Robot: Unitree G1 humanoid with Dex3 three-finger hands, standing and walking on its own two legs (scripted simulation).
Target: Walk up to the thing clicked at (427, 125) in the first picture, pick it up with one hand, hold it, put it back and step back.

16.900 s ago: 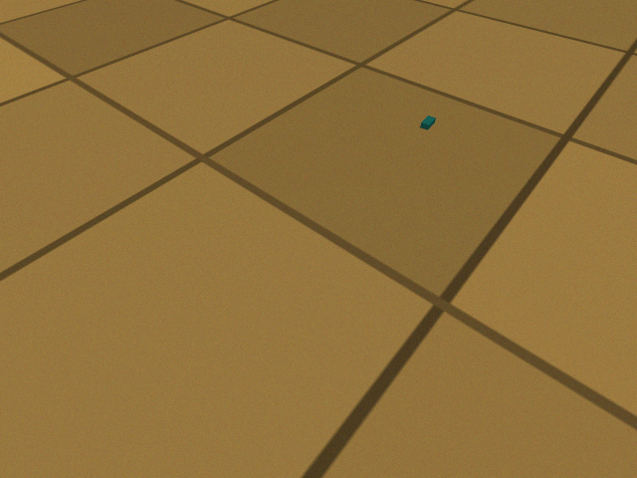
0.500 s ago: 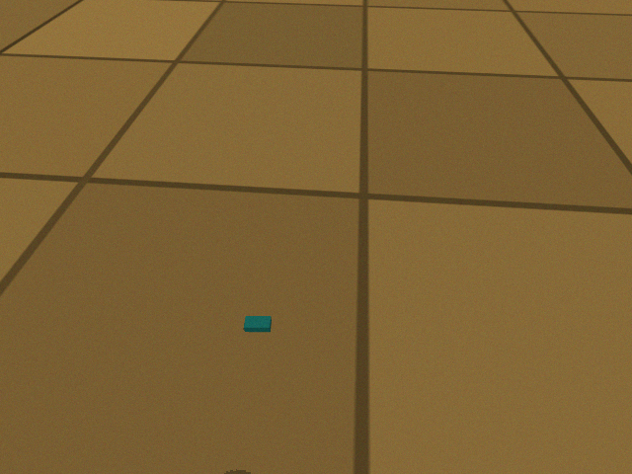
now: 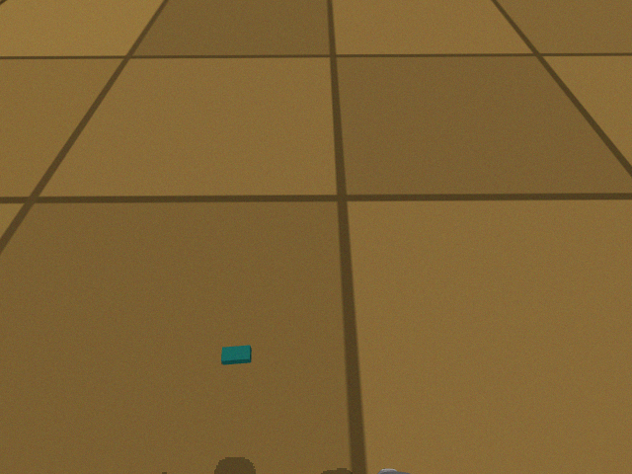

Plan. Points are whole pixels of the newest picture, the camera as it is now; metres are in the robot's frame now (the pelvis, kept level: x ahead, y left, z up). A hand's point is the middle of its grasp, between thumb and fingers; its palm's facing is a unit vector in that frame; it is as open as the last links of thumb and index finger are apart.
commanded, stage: walk up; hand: left
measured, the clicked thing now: (236, 354) +0.62 +0.27 -0.74
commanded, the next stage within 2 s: stand in 1.82 s
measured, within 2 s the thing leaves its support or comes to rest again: neither
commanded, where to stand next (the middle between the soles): +0.26 +0.01 m, yaw +1 degrees
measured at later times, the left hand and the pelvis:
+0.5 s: hand out of the picture +0.18 +0.27 -0.16, palm faces -0.02 -0.95 -0.32, open 7.4 cm; pelvis +0.13 +0.00 +0.00, yaw +0 degrees
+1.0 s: hand (170, 407) +0.26 +0.23 -0.13, palm faces -0.01 -0.94 -0.35, open 7.4 cm; pelvis +0.16 -0.03 +0.01, yaw +1 degrees
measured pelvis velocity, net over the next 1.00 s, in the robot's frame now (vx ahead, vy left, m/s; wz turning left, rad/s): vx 0.16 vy -0.03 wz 0.01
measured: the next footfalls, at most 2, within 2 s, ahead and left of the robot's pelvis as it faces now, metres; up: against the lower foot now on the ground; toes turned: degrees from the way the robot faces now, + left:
left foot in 0.34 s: +0.22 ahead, +0.12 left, +0.00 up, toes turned +2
right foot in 0.62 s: +0.20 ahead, -0.16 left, +0.00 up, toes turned -2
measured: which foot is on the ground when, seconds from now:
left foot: down 0.00-0.02, up 0.04-0.32, down 0.34-1.00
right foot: down 0.00-0.36, up 0.38-0.60, down 0.62-1.00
